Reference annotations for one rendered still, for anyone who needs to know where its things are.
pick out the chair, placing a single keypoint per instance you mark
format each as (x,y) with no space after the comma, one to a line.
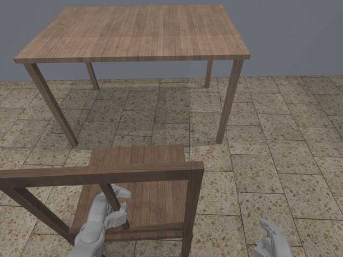
(164,192)

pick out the left robot forearm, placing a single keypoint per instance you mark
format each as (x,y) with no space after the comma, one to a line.
(89,242)

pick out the robot left hand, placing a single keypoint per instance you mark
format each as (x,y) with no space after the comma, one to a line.
(102,211)

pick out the table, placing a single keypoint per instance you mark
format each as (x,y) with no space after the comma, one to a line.
(86,34)

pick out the robot right hand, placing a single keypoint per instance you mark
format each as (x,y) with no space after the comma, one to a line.
(277,247)

